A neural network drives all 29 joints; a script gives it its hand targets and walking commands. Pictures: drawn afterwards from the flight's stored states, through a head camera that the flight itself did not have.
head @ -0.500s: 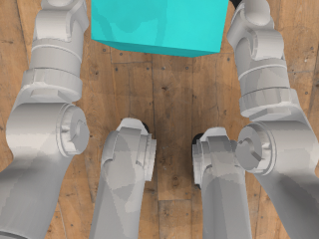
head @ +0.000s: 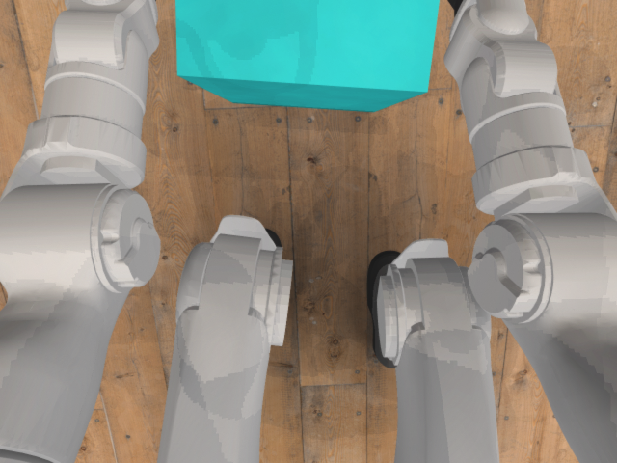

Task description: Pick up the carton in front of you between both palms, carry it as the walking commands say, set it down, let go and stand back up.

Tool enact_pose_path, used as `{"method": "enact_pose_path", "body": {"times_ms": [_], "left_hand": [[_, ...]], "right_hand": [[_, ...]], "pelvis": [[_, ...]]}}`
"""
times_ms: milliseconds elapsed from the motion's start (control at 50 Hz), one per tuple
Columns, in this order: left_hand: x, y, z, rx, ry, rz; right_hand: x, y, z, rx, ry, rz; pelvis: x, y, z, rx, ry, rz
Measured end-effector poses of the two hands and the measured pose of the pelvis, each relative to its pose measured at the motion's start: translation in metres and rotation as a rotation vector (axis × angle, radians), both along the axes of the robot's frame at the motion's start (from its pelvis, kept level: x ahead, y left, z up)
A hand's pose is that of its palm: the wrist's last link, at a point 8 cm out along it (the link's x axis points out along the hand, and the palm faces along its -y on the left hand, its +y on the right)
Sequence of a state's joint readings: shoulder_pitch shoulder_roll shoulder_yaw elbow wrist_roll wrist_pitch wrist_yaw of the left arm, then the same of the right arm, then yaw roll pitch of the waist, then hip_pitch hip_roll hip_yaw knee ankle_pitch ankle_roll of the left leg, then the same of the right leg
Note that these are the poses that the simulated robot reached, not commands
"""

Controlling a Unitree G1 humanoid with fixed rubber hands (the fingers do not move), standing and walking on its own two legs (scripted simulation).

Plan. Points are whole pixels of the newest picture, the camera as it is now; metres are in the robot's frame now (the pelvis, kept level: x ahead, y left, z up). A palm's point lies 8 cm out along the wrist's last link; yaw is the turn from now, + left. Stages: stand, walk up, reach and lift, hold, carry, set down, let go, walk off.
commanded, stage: set down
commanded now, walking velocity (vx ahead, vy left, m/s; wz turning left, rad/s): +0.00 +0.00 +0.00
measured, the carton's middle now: (308, 3) +0.55 +0.09 -0.25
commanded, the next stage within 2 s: let go in 1.80 s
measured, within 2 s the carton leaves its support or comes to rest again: neither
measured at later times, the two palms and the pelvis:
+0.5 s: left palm out of the picture +0.54 +0.24 -0.18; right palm out of the picture +0.56 -0.07 -0.18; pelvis +0.00 +0.00 -0.01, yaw +0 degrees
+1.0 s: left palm out of the picture +0.55 +0.28 -0.10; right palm out of the picture +0.58 -0.09 -0.10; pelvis +0.00 +0.00 +0.02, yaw +1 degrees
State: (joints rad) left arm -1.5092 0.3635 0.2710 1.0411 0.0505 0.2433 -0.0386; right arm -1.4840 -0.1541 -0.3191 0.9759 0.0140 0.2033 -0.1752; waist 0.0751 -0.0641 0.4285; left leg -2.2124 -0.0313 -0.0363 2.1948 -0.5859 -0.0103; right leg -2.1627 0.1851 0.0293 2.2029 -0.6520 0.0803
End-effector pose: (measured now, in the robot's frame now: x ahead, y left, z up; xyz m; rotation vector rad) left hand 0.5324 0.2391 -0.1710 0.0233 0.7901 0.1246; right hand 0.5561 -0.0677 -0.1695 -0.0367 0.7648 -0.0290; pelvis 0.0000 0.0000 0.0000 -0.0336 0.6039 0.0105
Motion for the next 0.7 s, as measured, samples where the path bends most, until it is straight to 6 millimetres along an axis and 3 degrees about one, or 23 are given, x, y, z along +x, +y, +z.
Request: {"method": "enact_pose_path", "body": {"times_ms": [520,620,700], "left_hand": [[0.003,0.004,-0.015,-0.040,-0.043,-0.024],[0.000,0.019,-0.027,0.020,-0.021,0.043],[0.004,0.035,-0.025,0.048,-0.041,0.084]], "right_hand": [[0.006,-0.005,-0.013,0.021,-0.037,0.065],[0.004,-0.021,-0.026,-0.035,-0.008,0.041],[0.009,-0.036,-0.028,-0.054,-0.027,0.018]], "pelvis": [[-0.002,0.000,-0.008,0.001,-0.052,0.000],[0.002,0.002,-0.007,-0.006,-0.037,0.004],[0.004,0.003,-0.010,-0.004,-0.030,0.004]]}}
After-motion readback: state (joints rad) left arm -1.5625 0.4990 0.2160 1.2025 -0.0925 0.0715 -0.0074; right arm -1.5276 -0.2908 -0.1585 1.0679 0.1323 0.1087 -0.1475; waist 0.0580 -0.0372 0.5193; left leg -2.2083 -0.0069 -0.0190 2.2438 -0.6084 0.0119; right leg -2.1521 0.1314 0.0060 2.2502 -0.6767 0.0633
